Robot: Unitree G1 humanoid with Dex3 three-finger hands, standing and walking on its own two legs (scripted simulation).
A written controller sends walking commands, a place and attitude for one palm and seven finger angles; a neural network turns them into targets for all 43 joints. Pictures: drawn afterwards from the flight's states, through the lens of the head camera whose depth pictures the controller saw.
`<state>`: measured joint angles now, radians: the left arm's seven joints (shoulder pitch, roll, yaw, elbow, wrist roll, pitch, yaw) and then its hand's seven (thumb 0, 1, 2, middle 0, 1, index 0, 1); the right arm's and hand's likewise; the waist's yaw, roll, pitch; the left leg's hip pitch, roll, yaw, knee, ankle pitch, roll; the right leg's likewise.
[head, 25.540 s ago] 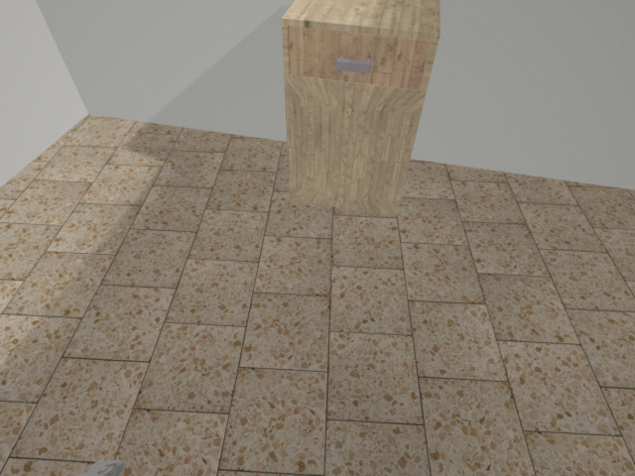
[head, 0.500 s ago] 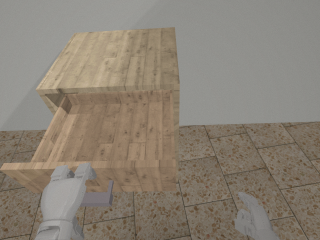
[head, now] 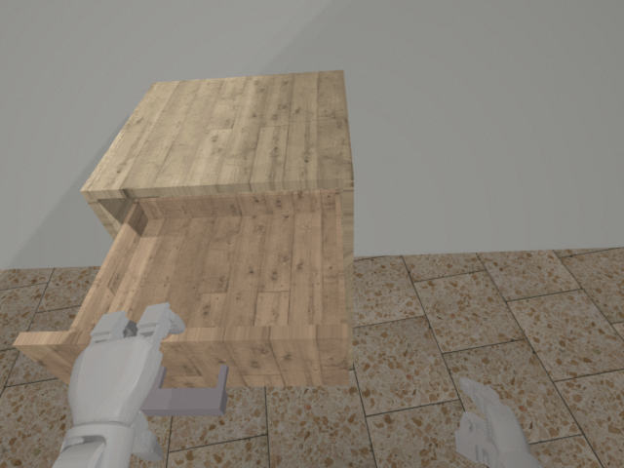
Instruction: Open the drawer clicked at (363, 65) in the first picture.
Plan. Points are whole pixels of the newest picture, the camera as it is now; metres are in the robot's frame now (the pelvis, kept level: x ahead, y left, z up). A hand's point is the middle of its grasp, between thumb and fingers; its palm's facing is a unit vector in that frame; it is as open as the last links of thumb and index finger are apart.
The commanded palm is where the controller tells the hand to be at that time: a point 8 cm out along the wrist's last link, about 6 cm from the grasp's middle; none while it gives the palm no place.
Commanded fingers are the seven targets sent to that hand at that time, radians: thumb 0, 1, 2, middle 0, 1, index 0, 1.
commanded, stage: lift the hand off the handle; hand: left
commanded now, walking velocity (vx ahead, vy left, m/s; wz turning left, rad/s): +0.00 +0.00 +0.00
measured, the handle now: (189, 386) +0.23 +0.22 -0.06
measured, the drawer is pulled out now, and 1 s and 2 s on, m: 0.30 0.30 0.30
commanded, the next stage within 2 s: draw the hand back to the body in 0.68 s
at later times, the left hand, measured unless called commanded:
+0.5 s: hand (135, 377) +0.19 +0.22 +0.08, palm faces +0.08 -0.14 -0.99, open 13.9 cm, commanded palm +0.17 +0.22 +0.14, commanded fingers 0.00 -0.50 0.30 -0.30 -1.20 -0.30 -1.20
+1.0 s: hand (111, 372) +0.19 +0.24 +0.10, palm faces +0.09 -0.13 -0.99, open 13.9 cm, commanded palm +0.16 +0.24 +0.16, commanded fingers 0.00 -0.50 0.30 -0.30 -1.20 -0.30 -1.20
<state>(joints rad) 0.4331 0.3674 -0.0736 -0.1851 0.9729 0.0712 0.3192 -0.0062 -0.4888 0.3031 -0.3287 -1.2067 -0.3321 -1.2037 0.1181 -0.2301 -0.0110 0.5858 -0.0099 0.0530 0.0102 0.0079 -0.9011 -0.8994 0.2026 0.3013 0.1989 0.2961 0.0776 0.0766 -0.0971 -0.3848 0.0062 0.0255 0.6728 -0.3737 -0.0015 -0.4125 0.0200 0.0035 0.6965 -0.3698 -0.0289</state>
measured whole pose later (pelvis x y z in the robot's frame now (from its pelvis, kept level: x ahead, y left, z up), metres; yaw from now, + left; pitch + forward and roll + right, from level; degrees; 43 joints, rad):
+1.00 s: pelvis +0.00 +0.01 +0.01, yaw +0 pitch +2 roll +0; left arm 0.49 0.44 -0.02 -0.39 0.92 0.06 0.18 -0.01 -0.49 0.30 -0.32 -1.20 -0.32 -1.20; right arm 0.12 -0.24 0.01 0.56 0.00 0.08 0.03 0.01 -0.90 -0.90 0.20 0.30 0.20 0.30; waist 0.11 0.09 -0.05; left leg -0.26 0.01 0.03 0.56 -0.33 0.01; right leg -0.27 0.02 0.01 0.54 -0.30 -0.01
